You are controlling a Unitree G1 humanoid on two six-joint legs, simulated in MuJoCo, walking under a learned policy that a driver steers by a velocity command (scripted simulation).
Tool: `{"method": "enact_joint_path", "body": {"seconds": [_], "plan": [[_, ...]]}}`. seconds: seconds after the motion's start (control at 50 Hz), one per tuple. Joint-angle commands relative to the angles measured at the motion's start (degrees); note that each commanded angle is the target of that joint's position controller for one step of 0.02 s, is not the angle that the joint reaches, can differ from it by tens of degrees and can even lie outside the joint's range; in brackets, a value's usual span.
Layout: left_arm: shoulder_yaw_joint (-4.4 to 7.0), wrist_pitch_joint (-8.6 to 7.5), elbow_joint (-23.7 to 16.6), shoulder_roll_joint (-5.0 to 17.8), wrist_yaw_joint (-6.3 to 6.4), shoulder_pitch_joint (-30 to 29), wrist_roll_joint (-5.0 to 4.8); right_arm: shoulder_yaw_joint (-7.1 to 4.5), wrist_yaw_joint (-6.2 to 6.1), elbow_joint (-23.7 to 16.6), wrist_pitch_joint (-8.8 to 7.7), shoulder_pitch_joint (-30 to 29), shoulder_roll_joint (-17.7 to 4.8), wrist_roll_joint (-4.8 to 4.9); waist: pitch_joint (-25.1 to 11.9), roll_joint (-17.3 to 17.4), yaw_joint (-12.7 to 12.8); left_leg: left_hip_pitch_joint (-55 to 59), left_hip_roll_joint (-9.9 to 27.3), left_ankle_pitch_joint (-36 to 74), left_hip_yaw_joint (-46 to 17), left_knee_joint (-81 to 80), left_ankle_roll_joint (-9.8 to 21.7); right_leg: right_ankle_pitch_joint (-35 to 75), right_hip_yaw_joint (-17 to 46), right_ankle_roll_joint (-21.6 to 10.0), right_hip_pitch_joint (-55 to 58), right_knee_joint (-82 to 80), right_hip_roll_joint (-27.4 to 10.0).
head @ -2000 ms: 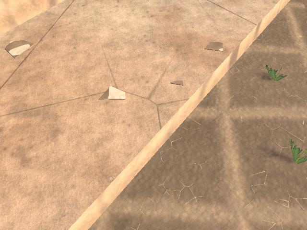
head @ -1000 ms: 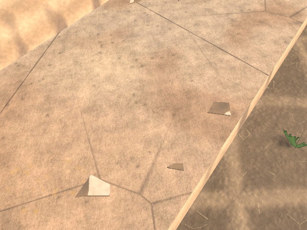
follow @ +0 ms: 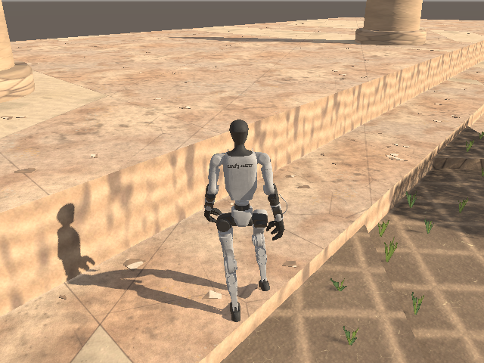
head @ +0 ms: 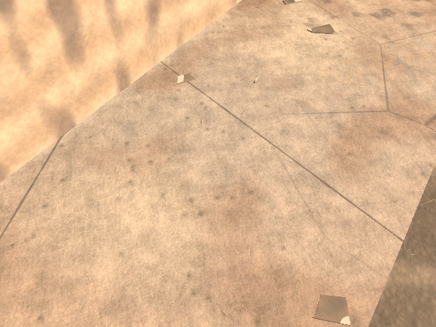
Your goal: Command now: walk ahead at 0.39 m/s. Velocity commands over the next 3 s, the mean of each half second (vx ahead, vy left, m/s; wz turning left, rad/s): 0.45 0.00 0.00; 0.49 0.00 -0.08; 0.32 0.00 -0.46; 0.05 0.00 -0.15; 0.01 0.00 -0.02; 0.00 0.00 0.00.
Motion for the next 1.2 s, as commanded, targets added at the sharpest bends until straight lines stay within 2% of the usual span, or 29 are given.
{"method": "enact_joint_path", "body": {"seconds": [0.02, 0.08, 0.14, 0.22, 0.26, 0.28, 0.3, 0.32, 0.34, 0.36, 0.38, 0.42, 0.46, 0.48, 0.5, 0.54, 0.64, 0.7, 0.74, 0.76, 0.78, 0.8, 0.82, 0.84, 0.9, 0.96, 1.04, 1.14, 1.2], "plan": [[1.45, -1.47, -4.1, 4.2, 0.32, -6.7, 0.29, 0.68, 1.5, 0.7, -0.88, 5.8, -3.3, 0.1, 2.7, 3.0, 0.4, 17.3, 20.3, 21.1, -11.1, -0.7, 9.4, 0.0, 0.5, -0.3, -24.2, 4.2, -1.9], [0.27, -0.91, -5.5, 1.0, -2.07, -12.8, 0.9, 2.03, 1.01, 1.4, -0.86, 7.7, -2.3, 1.26, 3.6, 4.5, -0.1, 6.4, 17.0, 28.3, -6.5, -2.2, 6.6, -0.9, -9.4, 0.2, -12.9, -0.3, -5.3], [-0.12, -0.94, -8.4, 0.3, -2.69, -21.5, 0.44, 1.65, 0.7, 4.4, -0.86, 15.2, -4.9, 1.76, 6.8, 6.0, -2.6, 7.1, 17.6, 31.1, -7.1, -3.8, 5.6, -6.4, -14.4, -1.4, -6.7, -10.8, -3.0], [1.41, -0.77, -8.5, 4.2, -2.75, -19.2, -0.73, -0.62, 0.77, 4.5, -0.75, 12.2, -11.0, 2.21, 5.1, 8.7, 3.6, 11.4, 19.6, 63.5, -4.9, 2.0, 2.2, -9.7, -15.5, -3.7, 5.3, -16.5, 1.2], [2.72, -1.44, -4.1, 8.1, -1.71, -4.7, -2.14, -1.6, 0.12, 3.8, -0.76, 9.3, -12.9, 1.03, -1.6, 9.4, 9.5, 2.9, 18.2, 74.6, -3.0, 14.9, -3.3, -1.7, -14.2, -6.3, 27.0, -15.2, 2.0], [3.04, -1.67, 0.5, 9.8, -1.17, 9.8, -1.66, -0.48, -0.63, 2.5, -1.08, 11.7, -8.3, 0.67, -14.2, 3.5, 11.9, -12.7, 14.3, 60.7, -3.4, 30.7, -6.9, 10.8, -7.7, -12.1, 55.2, -7.4, -3.5], [3.26, -2.34, 5.4, 11.3, -0.82, 25.5, -1.5, 1.86, 0.41, 0.8, -1.53, 17.8, -2.4, 0.02, -27.0, -11.2, 13.9, -36.3, 1.4, 6.5, -4.5, 54.3, -10.8, 13.7, 18.1, -24.9, 84.5, -16.1, -18.5], [3.53, -2.77, 10.5, 10.5, -0.06, 37.6, 1.39, -0.11, 2.06, -2.0, -0.86, 3.8, -5.9, 3.59, -22.1, -4.9, 18.8, -43.1, -2.1, -15.2, -11.4, 72.5, -8.0, 12.1, 27.1, -21.2, 79.7, -27.1, -20.5], [4.93, -4.47, 11.0, 13.9, 0.52, 29.3, 1.02, -0.8, 1.72, -4.3, -1.39, -2.1, -5.6, 4.91, -5.7, -2.5, 14.8, -49.6, 2.8, -10.5, -14.9, 78.4, -5.2, 7.3, 21.6, -16.7, 63.0, -29.6, -20.1], [4.77, -4.81, 9.0, 11.6, 0.84, 17.7, -0.26, -1.13, 0.43, -4.5, -1.65, -4.3, -6.7, 3.25, 0.6, 0.2, 10.9, -46.0, 7.7, -5.7, -14.7, 74.9, -3.9, 6.0, 15.0, -15.9, 46.6, -32.8, -19.0], [2.91, -4.61, 8.5, 6.1, 0.76, 11.6, -0.71, -0.67, -0.5, -5.1, -1.38, -3.8, -4.5, 1.04, -0.9, 1.5, 6.7, -41.2, 9.5, -5.2, -13.9, 72.2, -2.4, 5.3, 9.7, -16.0, 38.3, -35.0, -17.7], [0.87, -4.7, 7.7, -0.6, 0.3, 5.3, -1.12, 0.26, -1.04, -6.5, 0.54, -4.4, -0.4, 1.05, -0.2, 1.6, 0.9, -36.0, 12.1, -7.2, -11.8, 69.7, -1.6, 6.8, 6.1, -15.7, 25.6, -40.3, -16.8], [1.1, -6.34, 7.3, 0.1, 0.23, 4.9, -1.07, 0.41, -0.93, -6.4, 1.83, -4.2, -0.4, 1.94, 0.8, 0.9, -0.2, -39.5, 12.5, -4.9, -10.0, 64.7, -2.1, 2.7, 1.7, -15.0, 22.4, -43.3, -14.2], [1.41, -6.06, 7.2, 6.4, -0.17, 2.9, -3.49, -1.34, -3.9, -8.9, 1.69, -8.2, -5.5, 11.39, 3.7, 2.6, -1.8, -41.1, 13.5, -0.2, -9.2, 60.6, -4.1, 7.5, 0.5, -12.6, 21.7, -45.7, -14.6], [1.55, -6.0, 7.4, 7.3, 0.08, 3.3, -3.98, -0.94, -5.09, -10.0, 1.23, -11.3, -6.0, 10.99, 4.3, 2.8, -1.2, -41.3, 14.0, 4.0, -8.5, 54.4, -5.4, 9.4, -1.6, -11.6, 20.2, -46.2, -13.4], [1.09, -5.4, 8.4, 6.8, 0.96, 7.0, -3.77, -0.29, -5.05, -10.8, 0.27, -15.7, -4.1, 8.58, 3.9, 2.1, 0.5, -34.8, 12.4, 16.4, -5.6, 38.7, -5.8, 11.1, -7.8, -8.6, 17.8, -44.9, -8.7], [1.9, -4.33, 11.4, 9.9, 1.86, 16.6, -5.21, -0.29, -3.46, -14.4, 0.69, -28.9, -5.2, 8.75, 5.0, -0.8, 5.2, -33.9, 8.8, 24.0, -5.2, 18.4, -5.4, 3.7, -5.6, -7.1, 34.5, -45.7, -12.2], [2.64, -2.53, 11.6, 11.0, 2.08, 16.4, -4.08, -1.82, -2.72, -13.7, 0.36, -25.9, -8.8, 7.99, 1.2, -3.1, 2.3, -30.2, 6.3, 16.4, -4.2, 16.3, -3.0, 22.9, -5.4, -4.7, 46.1, -36.2, -14.7], [2.37, -1.34, 9.9, 10.4, 2.21, 13.8, -3.05, -3.97, -2.69, -9.0, 0.17, -10.7, -13.0, 7.72, -8.1, -4.0, -4.8, -9.8, 5.9, 16.8, -3.8, 18.5, -0.1, 30.2, -8.2, -2.0, 42.0, -17.5, -11.0], [1.2, -1.66, 8.3, 6.8, 2.17, 17.2, -1.66, -5.14, -2.91, -7.0, 0.37, -1.0, -17.9, 6.71, -17.5, 4.6, -5.6, 12.6, 18.4, 22.7, -18.7, 23.3, 5.5, 9.8, -10.1, 0.1, 24.2, 2.8, -6.1], [-0.93, -3.01, 9.4, 0.1, 1.0, 24.9, -2.86, -5.21, -2.53, -5.4, 0.6, 2.1, -18.3, 7.26, -27.3, 19.5, -2.7, 28.6, 29.1, 9.8, -46.0, 13.9, 14.8, -33.2, -4.6, 2.5, 5.5, 22.0, 2.9], [0.78, -4.17, 9.2, 6.9, 0.68, 19.7, -4.53, -4.2, -2.94, -6.0, 1.02, 1.0, -13.8, 7.54, -24.7, 13.1, -4.6, 25.8, 26.3, -0.1, -47.0, 9.7, 11.8, -32.5, 0.7, 1.3, -0.4, 28.5, -0.3], [1.59, -4.75, 6.5, 10.0, 0.77, 11.8, -5.86, -3.6, -3.63, -6.9, 1.07, -5.6, -11.6, 7.69, -14.0, 9.3, -4.2, 15.3, 24.9, 0.4, -36.9, 7.8, 8.9, -27.2, -1.1, 0.8, -3.8, 28.6, -3.1], [1.74, -4.78, 5.2, 10.3, 1.29, 7.3, -5.72, -3.05, -3.88, -7.8, 0.92, -10.4, -10.5, 6.99, -8.2, 3.7, -2.4, 3.9, 23.6, 5.9, -30.3, 5.3, 7.6, -22.0, -2.4, 0.7, -1.6, 26.4, -5.9], [2.41, -2.63, 5.0, 7.5, 2.04, 9.8, -5.16, -2.23, -3.24, -6.4, -0.09, -14.0, -6.7, 5.59, -3.1, 5.8, 3.3, -10.2, 19.3, 9.4, -19.2, 0.1, 5.9, -17.5, -2.0, 0.5, 5.7, 20.0, -9.7], [2.31, -1.08, 3.8, 6.2, 2.18, 7.6, -4.73, -3.03, -3.53, -4.9, -0.59, -12.8, -9.0, 5.82, 0.4, 5.2, 3.8, -13.6, 19.8, 12.5, -13.0, -3.6, 6.3, -14.1, -1.7, 1.4, 2.6, 14.5, -10.8], [2.39, -1.19, 1.6, 6.5, 1.53, 1.3, -4.25, -3.57, -4.63, -4.0, -0.25, -11.4, -10.9, 5.86, 1.6, 4.1, 2.4, -10.4, 18.5, 17.7, -4.9, -4.3, 4.3, -1.7, -2.3, 2.2, -0.4, 1.4, -10.1], [1.55, -1.38, -2.1, 5.1, -0.17, -8.4, -4.21, -4.03, -5.21, -2.6, 0.64, -7.3, -12.6, 6.64, 4.1, 3.8, -1.6, -3.4, 19.4, 18.2, 1.0, -3.4, 2.1, 3.9, -7.5, 1.2, 0.7, -12.6, -8.6], [1.94, -1.36, -4.8, 5.9, -1.29, -10.5, -3.67, -4.37, -5.81, -2.5, 2.56, -7.5, -13.5, 7.15, 4.6, 5.1, -1.2, 2.1, 20.6, 35.6, 3.6, 4.3, 0.1, -2.2, -11.1, -0.2, 1.8, -17.1, -5.9]]}}
Next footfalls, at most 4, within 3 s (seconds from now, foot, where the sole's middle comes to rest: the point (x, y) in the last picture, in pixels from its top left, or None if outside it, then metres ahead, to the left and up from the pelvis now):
0.26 right None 0.35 -0.15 -0.78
0.74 left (186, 260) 0.73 0.07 -0.78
1.28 right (260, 196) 0.98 -0.21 -0.78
1.74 left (201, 178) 1.07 0.01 -0.78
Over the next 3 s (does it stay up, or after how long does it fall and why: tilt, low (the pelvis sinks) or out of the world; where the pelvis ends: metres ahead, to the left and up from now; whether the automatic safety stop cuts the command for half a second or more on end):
stays up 0.99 -0.08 -0.01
